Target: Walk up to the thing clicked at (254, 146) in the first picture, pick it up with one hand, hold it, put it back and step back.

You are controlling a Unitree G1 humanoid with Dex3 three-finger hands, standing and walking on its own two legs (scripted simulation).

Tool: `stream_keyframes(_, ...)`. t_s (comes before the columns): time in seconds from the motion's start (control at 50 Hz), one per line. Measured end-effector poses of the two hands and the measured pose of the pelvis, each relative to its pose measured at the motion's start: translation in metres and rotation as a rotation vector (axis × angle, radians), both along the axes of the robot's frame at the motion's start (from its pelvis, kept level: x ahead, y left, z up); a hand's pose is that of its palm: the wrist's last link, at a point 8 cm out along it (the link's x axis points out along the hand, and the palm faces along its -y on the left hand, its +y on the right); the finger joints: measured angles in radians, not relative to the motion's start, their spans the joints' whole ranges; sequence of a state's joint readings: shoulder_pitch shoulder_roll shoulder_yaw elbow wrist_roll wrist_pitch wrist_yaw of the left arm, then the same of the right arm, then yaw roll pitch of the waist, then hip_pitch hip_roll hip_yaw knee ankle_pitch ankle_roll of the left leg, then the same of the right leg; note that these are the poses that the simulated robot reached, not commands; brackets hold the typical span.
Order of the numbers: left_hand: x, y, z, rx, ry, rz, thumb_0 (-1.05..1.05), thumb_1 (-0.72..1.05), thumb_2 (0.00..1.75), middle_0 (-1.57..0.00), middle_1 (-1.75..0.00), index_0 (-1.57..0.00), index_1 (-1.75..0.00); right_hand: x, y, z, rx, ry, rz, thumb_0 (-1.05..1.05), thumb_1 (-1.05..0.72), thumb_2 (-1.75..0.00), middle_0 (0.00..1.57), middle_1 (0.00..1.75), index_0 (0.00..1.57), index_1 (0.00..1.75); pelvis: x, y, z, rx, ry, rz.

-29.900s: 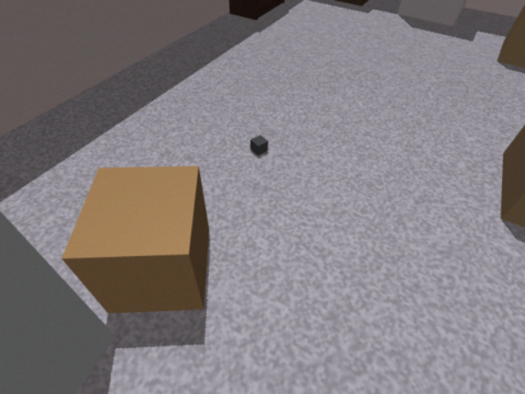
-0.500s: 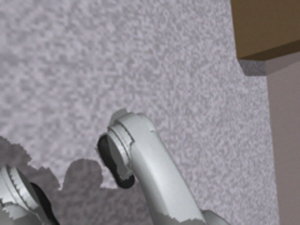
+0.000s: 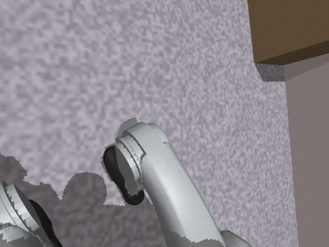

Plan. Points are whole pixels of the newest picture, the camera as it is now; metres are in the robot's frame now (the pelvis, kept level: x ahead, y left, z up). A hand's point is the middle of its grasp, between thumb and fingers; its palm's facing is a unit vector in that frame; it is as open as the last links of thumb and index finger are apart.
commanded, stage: open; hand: left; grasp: from above
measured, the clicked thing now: out of the picture +0.47 +0.34 -0.30
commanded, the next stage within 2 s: withdraw in 0.74 s
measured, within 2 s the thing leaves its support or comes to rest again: neither
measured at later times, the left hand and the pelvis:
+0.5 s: hand out of the picture +0.47 +0.34 -0.25, palm faces -0.17 -0.37 -0.91, open 13.5 cm; pelvis +0.00 +0.00 +0.00, yaw +0 degrees
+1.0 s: hand out of the picture +0.48 +0.34 -0.25, palm faces -0.15 -0.39 -0.91, open 13.5 cm; pelvis +0.00 +0.00 +0.00, yaw +0 degrees
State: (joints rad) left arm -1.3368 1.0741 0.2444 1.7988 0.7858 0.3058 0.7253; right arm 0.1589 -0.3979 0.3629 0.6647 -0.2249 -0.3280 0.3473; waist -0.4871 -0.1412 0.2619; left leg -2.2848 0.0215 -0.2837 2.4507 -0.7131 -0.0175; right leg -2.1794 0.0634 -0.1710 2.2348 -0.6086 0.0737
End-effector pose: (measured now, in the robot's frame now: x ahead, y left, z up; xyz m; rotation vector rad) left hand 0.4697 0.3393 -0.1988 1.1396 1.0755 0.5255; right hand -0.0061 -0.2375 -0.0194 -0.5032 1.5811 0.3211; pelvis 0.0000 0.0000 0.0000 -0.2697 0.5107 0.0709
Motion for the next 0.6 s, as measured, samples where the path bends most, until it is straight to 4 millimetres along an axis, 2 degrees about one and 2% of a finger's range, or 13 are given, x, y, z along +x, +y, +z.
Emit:
stream_keyframes(0.28, 0.0013, 0.005, 0.0048, 0.007, 0.001, -0.006, 0.0, -0.38, 0.93, -0.23, -0.95, -0.22, -0.97, -0.0003, 0.0006, 0.0009, -0.008, -0.006, -0.005, 0.0, -0.91, -0.9, 0.19, 0.3, 0.2, 0.3, -0.0006, 0.0005, 0.0014, -0.003, 0.0, -0.001)
stream_keyframes(0.6, 0.0021, 0.0038, -0.0004, 0.0, 0.005, -0.006, 0.0, -0.47, 1.03, -0.14, -1.04, -0.12, -1.06, 0.0027, 0.0, 0.003, -0.01, -0.001, 0.002, 0.0, -0.9, -0.9, 0.19, 0.3, 0.2, 0.3, 0.0009, 0.0003, 0.0033, -0.002, 0.01, -0.001)
